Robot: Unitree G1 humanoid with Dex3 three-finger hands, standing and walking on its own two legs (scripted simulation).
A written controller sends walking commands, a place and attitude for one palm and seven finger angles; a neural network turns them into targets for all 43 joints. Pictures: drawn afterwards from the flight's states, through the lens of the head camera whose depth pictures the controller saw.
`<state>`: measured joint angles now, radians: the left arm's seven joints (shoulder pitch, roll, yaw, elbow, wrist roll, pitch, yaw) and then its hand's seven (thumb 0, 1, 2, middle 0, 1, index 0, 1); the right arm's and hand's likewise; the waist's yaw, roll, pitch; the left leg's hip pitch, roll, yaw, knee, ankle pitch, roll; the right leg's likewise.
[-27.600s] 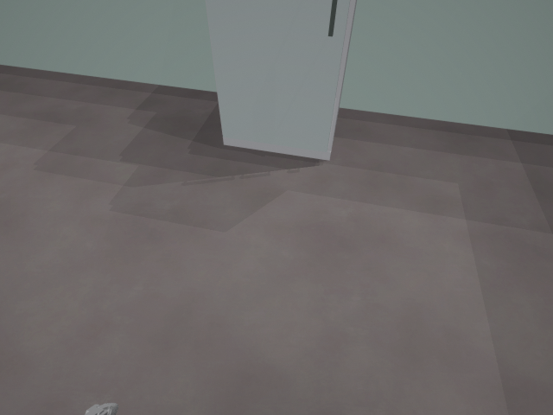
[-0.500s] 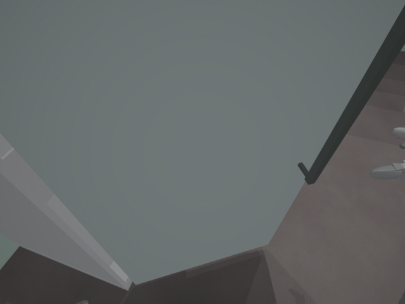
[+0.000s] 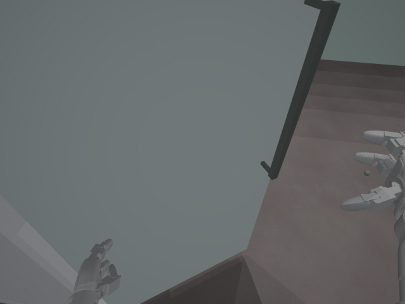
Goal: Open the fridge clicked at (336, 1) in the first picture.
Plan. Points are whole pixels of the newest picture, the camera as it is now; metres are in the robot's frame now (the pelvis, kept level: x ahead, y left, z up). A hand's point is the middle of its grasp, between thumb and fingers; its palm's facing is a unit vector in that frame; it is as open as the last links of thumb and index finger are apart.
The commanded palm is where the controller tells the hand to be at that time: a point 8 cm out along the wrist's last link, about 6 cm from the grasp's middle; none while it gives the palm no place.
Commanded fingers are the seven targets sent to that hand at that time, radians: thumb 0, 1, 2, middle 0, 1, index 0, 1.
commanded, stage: slip the hand off the handle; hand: right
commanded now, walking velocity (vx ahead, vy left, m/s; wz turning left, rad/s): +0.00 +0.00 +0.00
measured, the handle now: (287, 109) +0.47 -0.20 +0.17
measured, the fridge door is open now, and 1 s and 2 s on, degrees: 55 55 55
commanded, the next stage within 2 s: draw the hand back to the body in 0.40 s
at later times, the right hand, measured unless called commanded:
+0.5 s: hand (364, 176) +0.30 -0.30 +0.14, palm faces +0.29 +0.94 -0.18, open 14.6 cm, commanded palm +0.26 -0.33 +0.15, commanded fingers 0.00 0.55 -0.20 0.25 1.15 0.25 1.15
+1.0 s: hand (374, 196) +0.25 -0.28 +0.15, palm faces +0.12 +0.99 -0.02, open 14.6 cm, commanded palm +0.21 -0.32 +0.16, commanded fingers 0.00 0.37 -0.29 0.24 1.04 0.24 1.04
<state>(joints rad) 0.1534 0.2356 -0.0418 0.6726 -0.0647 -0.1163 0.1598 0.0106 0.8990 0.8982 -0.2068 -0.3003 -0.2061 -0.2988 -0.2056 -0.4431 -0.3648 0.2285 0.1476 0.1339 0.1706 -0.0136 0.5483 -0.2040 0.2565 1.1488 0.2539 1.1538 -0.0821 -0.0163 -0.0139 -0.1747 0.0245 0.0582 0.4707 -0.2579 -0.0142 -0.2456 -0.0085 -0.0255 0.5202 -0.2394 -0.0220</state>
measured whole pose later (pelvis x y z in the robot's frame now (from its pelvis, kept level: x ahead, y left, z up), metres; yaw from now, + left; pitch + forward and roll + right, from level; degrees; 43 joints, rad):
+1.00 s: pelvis +0.00 +0.00 +0.00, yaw +1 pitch -5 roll +1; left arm 0.20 0.25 -0.06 0.67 -0.08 -0.21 0.16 0.01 0.90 0.90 -0.21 -0.30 -0.19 -0.29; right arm 0.01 -0.42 -0.42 -0.01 0.34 0.20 0.35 -0.01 0.54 -0.21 0.25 1.14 0.25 1.15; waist -0.09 -0.02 0.00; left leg -0.12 0.02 0.04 0.47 -0.25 -0.02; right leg -0.19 -0.01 -0.04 0.53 -0.25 -0.03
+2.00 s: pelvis +0.01 +0.02 +0.01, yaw +2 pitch -7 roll +1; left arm 0.17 0.22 0.00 0.73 0.02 -0.14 0.11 0.01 0.90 0.90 -0.20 -0.30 -0.21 -0.30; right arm 0.44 -0.34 -0.34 -0.34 0.08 -0.08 -0.14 0.01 -0.87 -0.89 0.21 0.32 0.21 0.32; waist -0.08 -0.06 0.05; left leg 0.00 -0.01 0.03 0.35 -0.22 0.01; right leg -0.06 -0.04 -0.05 0.39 -0.21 0.01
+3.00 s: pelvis -0.09 -0.03 -0.02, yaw -1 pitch -3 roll +3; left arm 0.20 0.21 0.00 0.60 0.00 -0.07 0.11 0.01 0.90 0.90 -0.21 -0.30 -0.20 -0.30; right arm 0.45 -0.41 -0.40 -0.46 0.00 -0.19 -0.17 0.01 -0.89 -0.90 0.22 0.30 0.21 0.31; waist -0.02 -0.03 0.05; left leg -0.33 -0.02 -0.03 0.65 -0.25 -0.03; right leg -0.43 0.00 -0.04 0.62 -0.15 -0.08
